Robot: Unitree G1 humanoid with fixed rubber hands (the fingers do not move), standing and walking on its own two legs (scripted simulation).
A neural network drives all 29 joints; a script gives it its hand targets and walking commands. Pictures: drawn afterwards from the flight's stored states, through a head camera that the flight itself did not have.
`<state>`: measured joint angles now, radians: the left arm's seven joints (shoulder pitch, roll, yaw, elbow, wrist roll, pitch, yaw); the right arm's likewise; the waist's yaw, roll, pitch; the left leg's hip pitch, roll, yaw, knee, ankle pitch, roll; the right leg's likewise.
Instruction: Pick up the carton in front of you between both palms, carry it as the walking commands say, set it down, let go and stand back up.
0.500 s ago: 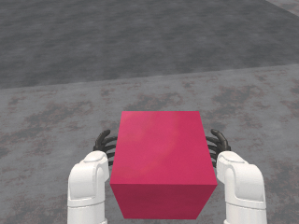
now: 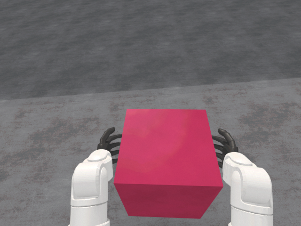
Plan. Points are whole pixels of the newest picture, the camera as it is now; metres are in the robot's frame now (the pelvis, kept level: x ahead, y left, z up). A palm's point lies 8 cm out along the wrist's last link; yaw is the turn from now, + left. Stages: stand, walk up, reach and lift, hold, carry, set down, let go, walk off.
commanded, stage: carry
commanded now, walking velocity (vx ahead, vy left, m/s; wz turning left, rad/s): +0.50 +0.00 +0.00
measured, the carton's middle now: (164, 165) +0.28 +0.00 -0.01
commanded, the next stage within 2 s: none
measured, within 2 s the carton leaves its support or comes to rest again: neither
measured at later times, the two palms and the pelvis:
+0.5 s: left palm (118, 75) +0.60 +0.17 +0.06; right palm (200, 76) +0.58 -0.13 +0.07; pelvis +0.32 +0.04 +0.00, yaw -5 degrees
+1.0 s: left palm (138, 32) +0.92 +0.12 +0.08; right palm (201, 31) +0.92 -0.17 +0.07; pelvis +0.65 -0.02 +0.00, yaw +0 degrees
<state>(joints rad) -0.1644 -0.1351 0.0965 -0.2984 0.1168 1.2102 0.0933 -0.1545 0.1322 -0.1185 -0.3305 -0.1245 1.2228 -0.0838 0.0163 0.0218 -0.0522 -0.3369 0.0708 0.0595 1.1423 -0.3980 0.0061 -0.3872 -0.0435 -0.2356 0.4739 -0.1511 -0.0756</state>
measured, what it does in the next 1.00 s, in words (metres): walks ahead: left foot, then right foot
